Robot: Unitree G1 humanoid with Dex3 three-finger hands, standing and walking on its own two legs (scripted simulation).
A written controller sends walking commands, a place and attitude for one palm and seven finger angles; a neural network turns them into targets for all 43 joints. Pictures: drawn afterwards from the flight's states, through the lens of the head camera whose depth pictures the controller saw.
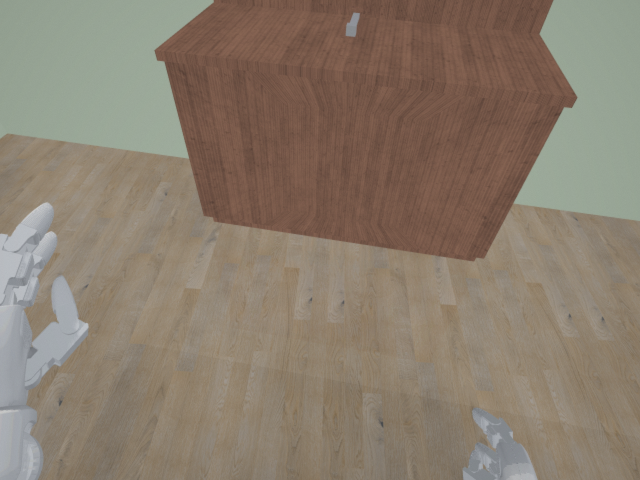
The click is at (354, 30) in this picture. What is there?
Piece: tap's lever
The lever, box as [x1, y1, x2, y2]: [346, 23, 356, 36]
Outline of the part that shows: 347,23 346,35 354,36 356,24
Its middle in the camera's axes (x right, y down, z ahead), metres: +0.09 -0.60 +1.11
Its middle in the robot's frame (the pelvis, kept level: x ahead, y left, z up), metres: +1.25 +0.00 +0.08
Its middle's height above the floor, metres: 0.86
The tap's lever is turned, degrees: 0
